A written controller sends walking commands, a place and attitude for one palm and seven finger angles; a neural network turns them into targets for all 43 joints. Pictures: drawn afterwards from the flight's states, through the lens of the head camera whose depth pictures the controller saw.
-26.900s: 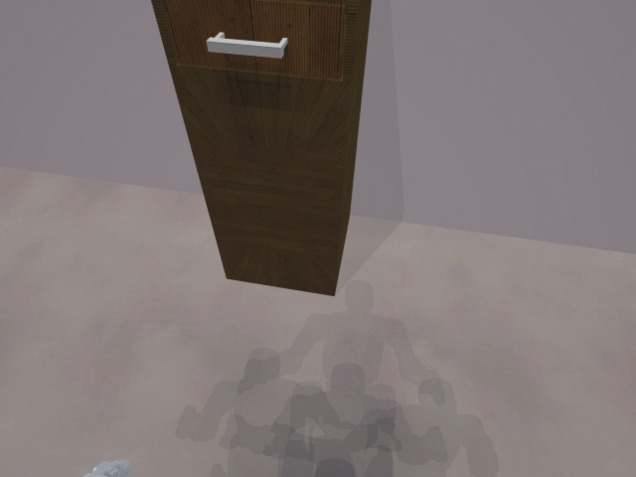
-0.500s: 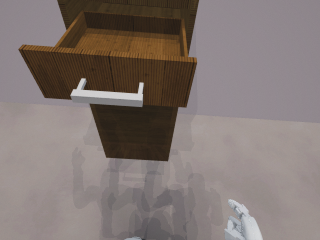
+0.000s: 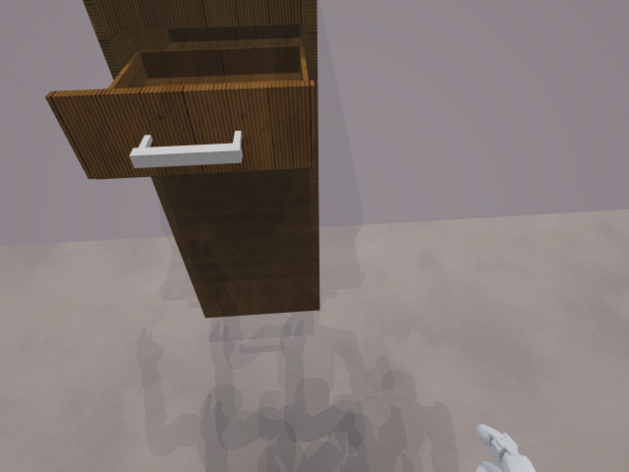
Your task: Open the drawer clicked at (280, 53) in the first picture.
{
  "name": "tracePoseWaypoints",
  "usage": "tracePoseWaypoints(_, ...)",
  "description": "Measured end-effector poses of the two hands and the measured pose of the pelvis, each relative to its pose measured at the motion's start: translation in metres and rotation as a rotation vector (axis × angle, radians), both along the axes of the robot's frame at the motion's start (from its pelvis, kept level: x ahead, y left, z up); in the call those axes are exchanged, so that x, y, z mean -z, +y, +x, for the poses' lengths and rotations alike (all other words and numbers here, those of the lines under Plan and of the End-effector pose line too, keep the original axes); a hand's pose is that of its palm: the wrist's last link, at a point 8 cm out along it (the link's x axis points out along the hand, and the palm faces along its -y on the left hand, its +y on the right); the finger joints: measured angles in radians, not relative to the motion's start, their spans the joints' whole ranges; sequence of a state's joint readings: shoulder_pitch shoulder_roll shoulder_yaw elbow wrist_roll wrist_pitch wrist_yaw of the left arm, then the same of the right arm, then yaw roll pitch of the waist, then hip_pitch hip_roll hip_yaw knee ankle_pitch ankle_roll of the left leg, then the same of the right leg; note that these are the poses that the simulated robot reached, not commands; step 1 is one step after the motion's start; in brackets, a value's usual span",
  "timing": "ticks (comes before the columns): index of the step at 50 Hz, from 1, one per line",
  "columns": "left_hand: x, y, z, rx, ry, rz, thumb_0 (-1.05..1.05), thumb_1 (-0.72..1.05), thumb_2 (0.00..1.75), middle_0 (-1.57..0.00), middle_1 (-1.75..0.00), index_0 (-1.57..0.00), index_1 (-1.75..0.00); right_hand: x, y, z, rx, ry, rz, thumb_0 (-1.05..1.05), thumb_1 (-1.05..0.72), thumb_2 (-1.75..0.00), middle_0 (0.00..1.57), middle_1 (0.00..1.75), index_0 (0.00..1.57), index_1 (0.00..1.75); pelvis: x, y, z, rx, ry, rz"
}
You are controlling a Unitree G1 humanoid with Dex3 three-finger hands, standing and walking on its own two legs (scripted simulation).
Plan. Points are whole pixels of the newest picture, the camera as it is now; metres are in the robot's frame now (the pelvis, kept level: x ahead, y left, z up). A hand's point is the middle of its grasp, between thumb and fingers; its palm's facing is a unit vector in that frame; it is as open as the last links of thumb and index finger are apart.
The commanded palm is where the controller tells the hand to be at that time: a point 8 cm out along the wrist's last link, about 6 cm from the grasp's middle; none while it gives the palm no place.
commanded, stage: stop stepping back and stand still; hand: left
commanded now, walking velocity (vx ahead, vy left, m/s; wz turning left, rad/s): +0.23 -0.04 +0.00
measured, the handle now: (190, 147) +0.53 +0.20 +0.17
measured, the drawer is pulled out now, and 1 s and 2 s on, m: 0.29 0.29 0.29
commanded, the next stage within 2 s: let the arm hang, fingers relaxed in 1.74 s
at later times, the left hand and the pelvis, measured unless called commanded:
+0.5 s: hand out of the picture +0.20 +0.23 +0.30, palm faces +0.55 -0.75 -0.37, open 7.4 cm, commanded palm +0.11 +0.28 +0.34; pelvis -0.01 +0.00 +0.01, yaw +3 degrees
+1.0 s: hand out of the picture +0.21 +0.25 +0.28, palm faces +0.48 -0.75 -0.45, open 7.4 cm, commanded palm +0.13 +0.31 +0.34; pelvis +0.01 +0.03 +0.01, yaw +2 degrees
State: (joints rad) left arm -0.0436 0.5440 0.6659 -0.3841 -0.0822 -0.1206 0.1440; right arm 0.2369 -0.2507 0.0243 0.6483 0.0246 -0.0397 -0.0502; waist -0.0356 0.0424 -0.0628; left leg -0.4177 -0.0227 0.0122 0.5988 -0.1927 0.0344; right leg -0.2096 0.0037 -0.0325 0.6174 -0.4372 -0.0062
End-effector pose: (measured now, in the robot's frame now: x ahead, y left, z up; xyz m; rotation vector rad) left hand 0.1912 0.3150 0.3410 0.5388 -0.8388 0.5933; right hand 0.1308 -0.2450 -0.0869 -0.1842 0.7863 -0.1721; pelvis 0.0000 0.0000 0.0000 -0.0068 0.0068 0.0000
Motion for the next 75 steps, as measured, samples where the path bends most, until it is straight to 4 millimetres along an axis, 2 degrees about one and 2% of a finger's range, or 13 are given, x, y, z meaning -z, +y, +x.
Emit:
tracePoseWaypoints(5, 0.054, -0.08, -0.033, 0.243, 0.266, 0.067, 0.01, 0.9, 0.9, -0.2, -0.3, -0.2, -0.3, -0.012, -0.004, -0.026, 0.016, -0.004, 0.013, 0.01, -0.9, -0.9, 0.2, 0.3, 0.2, 0.3, -0.007, -0.01, -0.022, -0.002, 0.016, 0.003)
tracePoseWaypoints(10, 0.002, -0.114, -0.106, 0.257, 0.032, 0.454, 0.01, 0.88, 0.89, -0.22, -0.31, -0.22, -0.3, -0.023, -0.013, -0.036, -0.01, 0.045, -0.066, 0.01, -0.9, -0.9, 0.2, 0.3, 0.2, 0.3, -0.012, -0.016, -0.018, -0.001, 0.027, 0.023)
tracePoseWaypoints(13, -0.026, -0.081, -0.117, 0.098, -0.216, 0.507, 0.0, 0.87, 0.89, -0.23, -0.31, -0.23, -0.31, -0.007, -0.016, -0.024, -0.044, 0.022, -0.093, 0.01, -0.9, -0.9, 0.2, 0.3, 0.2, 0.3, -0.001, -0.007, -0.016, -0.043, 0.017, -0.014)
tracePoseWaypoints(19, -0.036, 0.002, -0.068, -0.121, -0.175, 0.063, -0.01, 0.89, 0.9, -0.21, -0.3, -0.21, -0.3, 0.007, 0.001, 0.003, -0.047, -0.069, 0.027, 0.01, -0.9, -0.9, 0.2, 0.3, 0.2, 0.3, 0.005, -0.01, -0.023, -0.073, -0.025, 0.003)
tracePoseWaypoints(26, 0.048, -0.059, -0.032, 0.129, 0.252, 0.072, 0.01, 0.9, 0.9, -0.2, -0.3, -0.2, -0.3, -0.01, 0.019, 0.013, -0.072, -0.034, 0.074, 0.01, -0.9, -0.9, 0.2, 0.3, 0.2, 0.3, -0.012, -0.004, -0.008, -0.041, 0.009, 0.032)
tracePoseWaypoints(32, 0.019, -0.085, -0.056, 0.22, 0.101, 0.415, 0.01, 0.88, 0.89, -0.22, -0.31, -0.22, -0.3, -0.013, 0.022, 0.033, -0.077, -0.023, -0.027, 0.01, -0.9, -0.9, 0.2, 0.3, 0.2, 0.3, -0.002, 0.004, 0.004, -0.041, 0.026, 0.009)
tracePoseWaypoints(41, -0.046, -0.01, -0.031, -0.09, -0.101, 0.312, 0.0, 0.88, 0.89, -0.22, -0.31, -0.22, -0.3, -0.01, 0.039, 0.056, -0.078, -0.049, 0.091, 0.01, -0.9, -0.9, 0.2, 0.3, 0.2, 0.3, -0.01, 0.006, 0.008, -0.045, -0.008, -0.014)
tracePoseWaypoints(46, 0.006, -0.004, -0.011, -0.001, 0.116, 0.167, 0.0, 0.89, 0.9, -0.2, -0.3, -0.21, -0.3, -0.018, 0.035, 0.048, -0.047, -0.088, 0.066, 0.01, -0.9, -0.9, 0.2, 0.3, 0.2, 0.3, -0.01, 0.02, 0.012, -0.03, -0.005, -0.026)
tracePoseWaypoints(51, 0.047, -0.029, -0.027, 0.174, 0.243, 0.177, 0.01, 0.89, 0.9, -0.21, -0.3, -0.21, -0.3, -0.025, 0.035, 0.034, -0.039, -0.041, -0.018, 0.01, -0.9, -0.9, 0.2, 0.3, 0.2, 0.3, -0.008, 0.028, 0.009, -0.028, 0.011, -0.013)
tracePoseWaypoints(58, -0.009, -0.037, -0.08, 0.097, -0.041, 0.466, 0.01, 0.87, 0.89, -0.22, -0.31, -0.22, -0.31, -0.023, 0.054, 0.027, -0.114, -0.023, -0.033, 0.01, -0.9, -0.9, 0.2, 0.3, 0.2, 0.3, -0.01, 0.027, -0.01, -0.041, 0.009, -0.025)
tracePoseWaypoints(63, -0.037, 0.002, -0.087, -0.028, -0.15, 0.341, 0.0, 0.88, 0.89, -0.22, -0.31, -0.22, -0.3, -0.022, 0.064, 0.021, -0.108, -0.062, 0.032, 0.01, -0.9, -0.9, 0.2, 0.3, 0.2, 0.3, -0.012, 0.027, -0.024, -0.04, -0.018, -0.039)
tracePoseWaypoints(68, -0.006, 0.026, -0.074, -0.015, -0.005, 0.099, 0.0, 0.89, 0.9, -0.2, -0.3, -0.21, -0.3, -0.027, 0.063, 0.004, -0.085, -0.108, 0.056, 0.01, -0.9, -0.9, 0.21, 0.3, 0.21, 0.3, -0.014, 0.032, -0.035, -0.039, -0.026, -0.049)
tracePoseWaypoints(75, 0.044, -0.008, -0.085, 0.178, 0.184, 0.108, 0.01, 0.89, 0.9, -0.21, -0.3, -0.21, -0.3, -0.032, 0.054, -0.027, -0.046, -0.046, -0.041, 0.01, -0.9, -0.9, 0.2, 0.3, 0.2, 0.3, -0.014, 0.043, -0.045, -0.039, -0.008, -0.049)
